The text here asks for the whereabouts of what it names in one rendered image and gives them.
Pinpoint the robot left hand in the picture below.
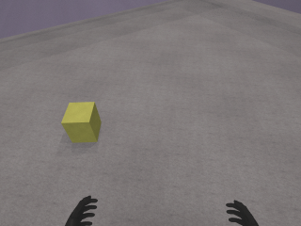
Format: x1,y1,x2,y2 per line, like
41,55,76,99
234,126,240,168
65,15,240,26
65,195,98,226

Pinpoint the robot right hand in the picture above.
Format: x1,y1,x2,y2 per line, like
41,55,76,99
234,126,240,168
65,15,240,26
226,200,259,226

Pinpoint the carton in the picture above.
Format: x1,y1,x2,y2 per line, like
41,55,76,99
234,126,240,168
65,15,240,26
61,102,102,143

